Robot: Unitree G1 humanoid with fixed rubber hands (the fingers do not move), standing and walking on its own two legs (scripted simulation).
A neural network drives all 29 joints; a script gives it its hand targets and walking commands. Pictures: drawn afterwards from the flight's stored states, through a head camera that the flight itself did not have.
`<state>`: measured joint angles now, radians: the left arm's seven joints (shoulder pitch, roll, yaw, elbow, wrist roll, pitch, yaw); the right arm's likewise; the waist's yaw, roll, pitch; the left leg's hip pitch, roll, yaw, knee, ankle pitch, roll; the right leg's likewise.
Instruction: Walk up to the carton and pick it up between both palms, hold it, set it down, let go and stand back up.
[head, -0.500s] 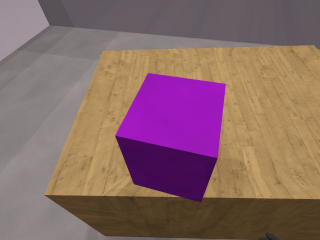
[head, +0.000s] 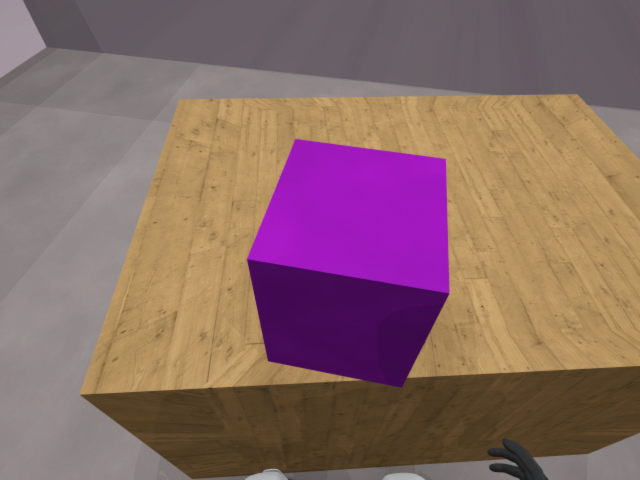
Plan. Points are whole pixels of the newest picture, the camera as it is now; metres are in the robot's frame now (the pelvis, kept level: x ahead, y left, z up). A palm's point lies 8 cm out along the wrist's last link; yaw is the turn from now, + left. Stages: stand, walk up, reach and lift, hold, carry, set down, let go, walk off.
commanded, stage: walk up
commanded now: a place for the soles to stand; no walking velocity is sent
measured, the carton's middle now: (350, 267) +0.39 -0.02 +0.04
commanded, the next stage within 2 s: stand in 1.38 s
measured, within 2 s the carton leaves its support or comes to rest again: neither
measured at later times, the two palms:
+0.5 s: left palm out of the picture +0.02 +0.25 -0.08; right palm out of the picture +0.04 -0.28 -0.11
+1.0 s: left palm out of the picture +0.09 +0.23 -0.09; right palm out of the picture +0.12 -0.28 -0.12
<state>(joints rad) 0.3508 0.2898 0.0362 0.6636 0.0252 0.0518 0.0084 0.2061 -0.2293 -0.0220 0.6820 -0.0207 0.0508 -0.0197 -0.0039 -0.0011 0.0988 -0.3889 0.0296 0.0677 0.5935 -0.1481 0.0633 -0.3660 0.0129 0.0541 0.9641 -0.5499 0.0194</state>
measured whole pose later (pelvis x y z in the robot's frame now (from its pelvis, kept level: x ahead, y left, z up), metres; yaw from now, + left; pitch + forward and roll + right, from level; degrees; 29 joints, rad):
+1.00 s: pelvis +0.02 -0.03 +0.00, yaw +6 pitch -2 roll +0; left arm 0.28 0.23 0.00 0.66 0.01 0.02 0.00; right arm 0.34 -0.27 -0.03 0.69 -0.02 0.02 0.00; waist 0.00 0.04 0.05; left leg -0.23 -0.01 -0.06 0.63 -0.35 -0.02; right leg -0.32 -0.05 -0.05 0.64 -0.28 0.02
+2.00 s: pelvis +0.03 -0.05 +0.01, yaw +7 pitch -4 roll +0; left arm 0.15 0.25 0.11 0.47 0.03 0.27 -0.04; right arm 0.19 -0.20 -0.02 0.75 -0.04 -0.22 -0.04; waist -0.01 -0.02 0.10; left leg -0.10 0.07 0.02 0.48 -0.30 -0.04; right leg -0.19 -0.01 -0.03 0.50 -0.24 -0.01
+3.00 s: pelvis +0.03 -0.01 +0.02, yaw +7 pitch -8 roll -1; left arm 0.39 0.35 -0.08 0.13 -0.21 -0.07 -0.11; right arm 0.47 0.01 -0.02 0.19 0.08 -0.20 -0.19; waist 0.03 0.02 0.11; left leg 0.01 0.04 0.04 0.43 -0.29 0.00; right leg -0.03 -0.02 0.01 0.34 -0.17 0.04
